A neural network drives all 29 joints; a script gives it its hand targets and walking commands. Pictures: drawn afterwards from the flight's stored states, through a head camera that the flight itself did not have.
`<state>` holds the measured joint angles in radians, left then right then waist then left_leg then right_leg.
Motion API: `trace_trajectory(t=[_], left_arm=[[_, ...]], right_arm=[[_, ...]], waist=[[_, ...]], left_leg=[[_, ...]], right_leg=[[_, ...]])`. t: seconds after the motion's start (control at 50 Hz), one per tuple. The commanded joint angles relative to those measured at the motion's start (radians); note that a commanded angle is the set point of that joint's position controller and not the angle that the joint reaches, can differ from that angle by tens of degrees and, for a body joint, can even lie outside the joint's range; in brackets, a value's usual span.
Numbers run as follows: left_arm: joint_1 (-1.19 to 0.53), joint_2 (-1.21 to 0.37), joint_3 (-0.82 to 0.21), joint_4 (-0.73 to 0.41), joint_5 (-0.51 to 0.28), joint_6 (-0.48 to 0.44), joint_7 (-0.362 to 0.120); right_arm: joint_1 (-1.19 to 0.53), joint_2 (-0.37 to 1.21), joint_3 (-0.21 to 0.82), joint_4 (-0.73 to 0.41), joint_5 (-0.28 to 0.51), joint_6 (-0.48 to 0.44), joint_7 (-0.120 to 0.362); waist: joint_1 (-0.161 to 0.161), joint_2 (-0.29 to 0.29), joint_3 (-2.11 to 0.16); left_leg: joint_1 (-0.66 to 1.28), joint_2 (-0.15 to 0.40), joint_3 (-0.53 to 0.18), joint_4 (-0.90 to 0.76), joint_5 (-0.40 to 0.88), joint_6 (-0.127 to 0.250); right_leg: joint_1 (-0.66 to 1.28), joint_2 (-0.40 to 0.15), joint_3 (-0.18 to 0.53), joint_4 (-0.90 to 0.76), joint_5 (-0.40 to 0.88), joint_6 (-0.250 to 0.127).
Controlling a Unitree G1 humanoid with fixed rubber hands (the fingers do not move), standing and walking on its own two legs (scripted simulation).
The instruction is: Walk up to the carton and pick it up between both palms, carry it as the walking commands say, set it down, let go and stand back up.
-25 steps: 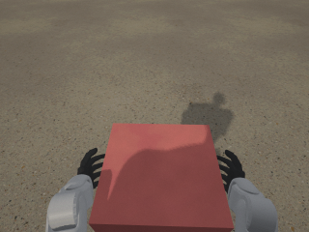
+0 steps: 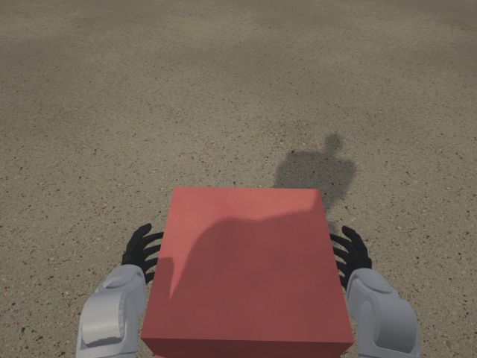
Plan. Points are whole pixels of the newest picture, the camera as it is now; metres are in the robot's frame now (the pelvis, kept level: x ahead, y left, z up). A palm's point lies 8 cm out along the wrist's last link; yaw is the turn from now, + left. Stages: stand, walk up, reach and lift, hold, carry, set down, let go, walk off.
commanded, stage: carry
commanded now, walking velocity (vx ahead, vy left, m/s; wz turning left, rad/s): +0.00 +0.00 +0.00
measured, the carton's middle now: (244, 284) +0.27 +0.00 -0.03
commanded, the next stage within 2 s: hold in 1.72 s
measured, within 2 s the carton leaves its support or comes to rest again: neither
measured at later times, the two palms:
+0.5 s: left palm (128, 269) +0.26 +0.19 +0.04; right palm (344, 274) +0.26 -0.16 +0.04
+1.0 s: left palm (126, 263) +0.27 +0.20 +0.04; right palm (336, 266) +0.27 -0.15 +0.04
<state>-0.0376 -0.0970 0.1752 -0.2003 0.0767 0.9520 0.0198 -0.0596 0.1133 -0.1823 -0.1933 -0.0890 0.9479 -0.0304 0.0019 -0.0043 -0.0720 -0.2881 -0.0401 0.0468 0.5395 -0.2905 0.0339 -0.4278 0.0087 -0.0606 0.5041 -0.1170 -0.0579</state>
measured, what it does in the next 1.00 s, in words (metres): stands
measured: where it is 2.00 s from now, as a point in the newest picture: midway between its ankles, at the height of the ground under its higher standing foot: outside the picture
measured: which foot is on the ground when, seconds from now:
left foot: down 0.00-1.00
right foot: down 0.00-1.00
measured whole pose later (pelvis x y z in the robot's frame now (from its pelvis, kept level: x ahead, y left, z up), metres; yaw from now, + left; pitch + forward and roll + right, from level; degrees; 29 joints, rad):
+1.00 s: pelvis +0.02 +0.03 +0.00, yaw -1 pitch +3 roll +0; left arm -0.03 -0.09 0.16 -0.10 0.09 0.83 0.02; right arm -0.05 0.10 -0.17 -0.09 -0.10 0.83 -0.03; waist -0.01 -0.01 -0.09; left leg -0.28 -0.06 0.07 0.54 -0.32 0.08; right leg -0.42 -0.01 -0.04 0.51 -0.14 -0.01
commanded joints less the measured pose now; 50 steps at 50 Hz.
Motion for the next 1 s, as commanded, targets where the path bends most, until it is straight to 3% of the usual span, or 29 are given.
trace_trajectory(t=[0.0,0.02,0.06,0.1,0.12,0.16,0.2,0.22,0.24,0.28,0.3,0.34,0.38,0.42,0.44,0.46,0.5,0.56,0.64,0.66,0.68,0.7,0.72,0.76,0.8,0.82,0.9,0.94,0.98], left_arm=[[-0.439,-0.623,-0.57,-0.077,-0.162,-0.051,-0.083],[-0.451,-0.578,-0.566,-0.028,-0.151,-0.068,-0.081],[-0.415,-0.656,-0.66,-0.232,-0.231,-0.091,-0.09],[-0.508,-0.656,-0.655,-0.257,-0.24,-0.103,-0.078],[-0.495,-0.568,-0.61,-0.141,-0.182,-0.111,-0.082],[-0.387,-0.627,-0.627,-0.177,-0.189,-0.101,-0.075],[-0.457,-0.545,-0.588,-0.13,-0.158,-0.101,-0.066],[-0.461,-0.589,-0.654,-0.257,-0.198,-0.098,-0.061],[-0.395,-0.506,-0.535,0.048,-0.089,-0.103,-0.076],[-0.453,-0.611,-0.642,-0.22,-0.192,-0.11,-0.073],[-0.411,-0.528,-0.566,-0.031,-0.116,-0.117,-0.079],[-0.445,-0.605,-0.602,-0.147,-0.188,-0.129,-0.078],[-0.436,-0.565,-0.587,-0.109,-0.155,-0.14,-0.074],[-0.442,-0.522,-0.539,-0.02,-0.129,-0.154,-0.087],[-0.453,-0.567,-0.589,-0.126,-0.175,-0.158,-0.083],[-0.425,-0.533,-0.559,-0.052,-0.141,-0.163,-0.077],[-0.464,-0.563,-0.618,-0.186,-0.193,-0.152,-0.066],[-0.414,-0.59,-0.59,-0.137,-0.194,-0.151,-0.072],[-0.429,-0.533,-0.558,-0.055,-0.149,-0.155,-0.07],[-0.447,-0.586,-0.624,-0.201,-0.201,-0.152,-0.07],[-0.482,-0.52,-0.56,-0.029,-0.132,-0.159,-0.078],[-0.441,-0.547,-0.578,-0.1,-0.16,-0.153,-0.07],[-0.4,-0.541,-0.538,0.001,-0.129,-0.154,-0.076],[-0.465,-0.591,-0.621,-0.241,-0.227,-0.169,-0.068],[-0.483,-0.616,-0.635,-0.246,-0.229,-0.152,-0.061],[-0.407,-0.516,-0.544,-0.012,-0.131,-0.143,-0.072],[-0.468,-0.581,-0.613,-0.208,-0.199,-0.152,-0.06],[-0.348,-0.52,-0.507,0.055,-0.098,-0.141,-0.068],[-0.43,-0.521,-0.55,-0.035,-0.129,-0.165,-0.076]], right_arm=[[-0.454,0.601,0.588,-0.108,0.197,-0.052,0.087],[-0.361,0.574,0.549,-0.012,0.153,-0.059,0.086],[-0.417,0.649,0.683,-0.279,0.242,-0.085,0.088],[-0.47,0.64,0.644,-0.276,0.246,-0.094,0.083],[-0.383,0.552,0.554,-0.109,0.173,-0.1,0.088],[-0.381,0.601,0.643,-0.22,0.225,-0.089,0.087],[-0.358,0.528,0.55,-0.095,0.171,-0.09,0.084],[-0.369,0.568,0.602,-0.218,0.217,-0.09,0.083],[-0.332,0.469,0.505,0.048,0.106,-0.094,0.092],[-0.407,0.585,0.629,-0.228,0.229,-0.103,0.094],[-0.347,0.517,0.547,-0.006,0.147,-0.107,0.102],[-0.429,0.591,0.615,-0.187,0.213,-0.124,0.09],[-0.402,0.559,0.6,-0.12,0.195,-0.126,0.095],[-0.426,0.502,0.54,-0.062,0.151,-0.149,0.095],[-0.413,0.541,0.579,-0.15,0.188,-0.149,0.093],[-0.387,0.52,0.541,-0.048,0.168,-0.153,0.095],[-0.361,0.582,0.604,-0.122,0.214,-0.135,0.09],[-0.41,0.55,0.605,-0.199,0.207,-0.144,0.08],[-0.367,0.522,0.551,-0.05,0.168,-0.144,0.09],[-0.416,0.569,0.607,-0.211,0.225,-0.145,0.087],[-0.387,0.515,0.527,0.018,0.147,-0.146,0.101],[-0.414,0.529,0.564,-0.111,0.196,-0.15,0.093],[-0.428,0.511,0.555,-0.065,0.17,-0.155,0.093],[-0.403,0.591,0.619,-0.23,0.239,-0.153,0.083],[-0.406,0.602,0.617,-0.23,0.231,-0.138,0.076],[-0.359,0.503,0.53,-0.019,0.143,-0.133,0.082],[-0.424,0.579,0.609,-0.191,0.231,-0.138,0.085],[-0.352,0.485,0.533,0.0,0.136,-0.132,0.089],[-0.376,0.513,0.534,-0.026,0.158,-0.157,0.099]], waist=[[0.006,-0.014,-0.281],[-0.002,-0.042,-0.308],[-0.002,-0.075,-0.32],[-0.006,-0.034,-0.342],[-0.005,0.028,-0.321],[-0.003,-0.016,-0.325],[-0.004,0.032,-0.303],[-0.001,0.089,-0.295],[0.0,0.034,-0.243],[0.004,0.037,-0.243],[0.005,0.013,-0.236],[-0.001,-0.076,-0.286],[-0.002,-0.032,-0.278],[-0.002,-0.009,-0.272],[-0.002,-0.039,-0.267],[-0.002,0.044,-0.251],[0.0,-0.001,-0.274],[-0.006,-0.037,-0.325],[-0.005,-0.002,-0.296],[-0.001,-0.002,-0.304],[-0.004,0.023,-0.265],[0.001,0.041,-0.258],[0.001,-0.019,-0.268],[-0.007,-0.019,-0.316],[-0.007,-0.049,-0.323],[-0.005,-0.015,-0.331],[-0.008,0.021,-0.312],[-0.002,-0.052,-0.269],[-0.003,0.016,-0.25]], left_leg=[[0.019,0.115,-0.106,-0.094,-0.043,0.032],[0.04,0.114,-0.1,-0.082,0.025,0.027],[0.042,0.101,-0.091,-0.068,0.019,0.036],[0.069,0.112,-0.095,-0.08,0.081,0.026],[0.046,0.137,-0.108,-0.1,0.073,0.028],[0.055,0.123,-0.091,-0.091,0.087,0.026],[0.016,0.139,-0.123,-0.138,0.028,0.034],[0.021,0.148,-0.123,-0.135,0.046,0.036],[-0.012,0.156,-0.137,-0.165,0.003,0.034],[0.0,0.165,-0.15,-0.172,0.0,0.03],[-0.016,0.161,-0.131,-0.156,-0.025,0.032],[0.006,0.148,-0.127,-0.138,0.051,0.026],[0.026,0.125,-0.086,-0.104,0.071,0.017],[-0.002,0.12,-0.093,-0.128,-0.042,0.033],[-0.013,0.139,-0.117,-0.138,-0.037,0.023],[0.017,0.139,-0.107,-0.137,-0.044,0.029],[0.002,0.143,-0.11,-0.116,0.062,0.028],[0.042,0.128,-0.088,-0.091,0.103,0.032],[0.03,0.15,-0.117,-0.128,0.073,0.025],[0.04,0.147,-0.108,-0.131,0.079,0.03],[0.015,0.146,-0.103,-0.141,0.075,0.015],[-0.001,0.147,-0.121,-0.146,0.009,0.025],[0.006,0.149,-0.115,-0.149,0.008,0.027],[0.019,0.15,-0.099,-0.109,0.087,0.028],[0.031,0.13,-0.096,-0.105,0.099,0.024],[0.048,0.143,-0.099,-0.098,0.141,0.022],[0.061,0.139,-0.083,-0.095,0.099,0.023],[0.001,0.141,-0.117,-0.143,0.026,0.028],[-0.005,0.153,-0.113,-0.158,0.054,0.02]], right_leg=[[0.16,-0.126,0.162,-0.109,-0.109,0.013],[0.2,-0.139,0.151,-0.089,-0.02,0.01],[0.21,-0.151,0.18,-0.116,0.021,0.007],[0.223,-0.151,0.142,-0.077,0.106,0.009],[0.2,-0.134,0.122,-0.04,0.107,0.013],[0.195,-0.14,0.127,-0.05,0.111,0.009],[0.202,-0.124,0.104,-0.019,0.047,0.007],[0.174,-0.13,0.102,-0.019,0.067,0.012],[0.157,-0.112,0.1,-0.018,0.016,0.019],[0.144,-0.109,0.089,-0.019,-0.019,0.019],[0.141,-0.117,0.121,-0.041,-0.002,0.016],[0.216,-0.129,0.109,-0.037,0.066,0.018],[0.191,-0.148,0.128,-0.049,0.119,0.016],[0.204,-0.145,0.13,-0.067,-0.011,0.019],[0.185,-0.135,0.124,-0.064,-0.057,0.023],[0.138,-0.124,0.124,-0.061,-0.061,0.019],[0.186,-0.135,0.115,-0.04,0.102,0.015],[0.203,-0.151,0.135,-0.035,0.193,0.007],[0.184,-0.126,0.114,-0.028,0.076,0.009],[0.193,-0.136,0.112,-0.037,0.111,0.012],[0.17,-0.136,0.121,-0.031,0.088,0.006],[0.166,-0.138,0.115,-0.051,0.017,0.013],[0.185,-0.132,0.112,-0.048,0.038,0.015],[0.208,-0.136,0.118,-0.042,0.117,0.013],[0.234,-0.155,0.121,-0.038,0.18,0.006],[0.214,-0.141,0.118,-0.031,0.175,0.006],[0.208,-0.145,0.119,-0.037,0.174,0.01],[0.2,-0.133,0.111,-0.038,0.068,0.013],[0.186,-0.13,0.107,-0.016,0.049,0.015]])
